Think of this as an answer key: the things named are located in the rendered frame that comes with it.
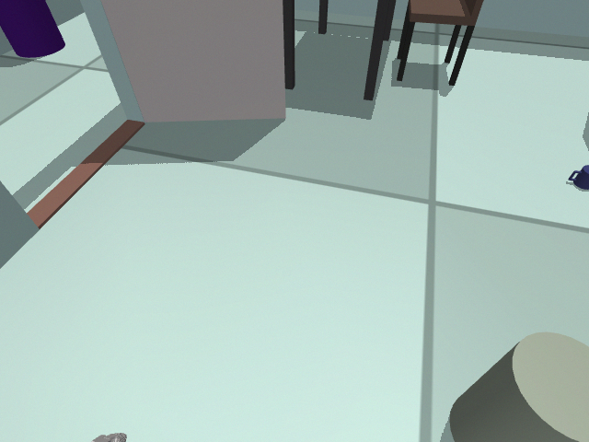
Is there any chair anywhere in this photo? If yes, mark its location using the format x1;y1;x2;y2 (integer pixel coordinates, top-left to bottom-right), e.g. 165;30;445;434
397;0;484;86

